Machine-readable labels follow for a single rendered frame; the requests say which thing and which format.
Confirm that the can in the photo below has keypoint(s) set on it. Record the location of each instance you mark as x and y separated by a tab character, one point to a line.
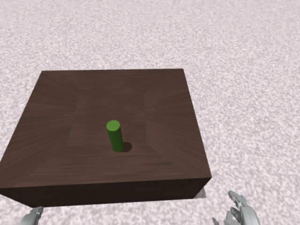
114	131

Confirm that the right robot hand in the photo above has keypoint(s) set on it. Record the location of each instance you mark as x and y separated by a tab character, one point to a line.
244	216

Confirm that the left robot hand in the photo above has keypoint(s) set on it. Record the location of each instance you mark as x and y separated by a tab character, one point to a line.
33	216

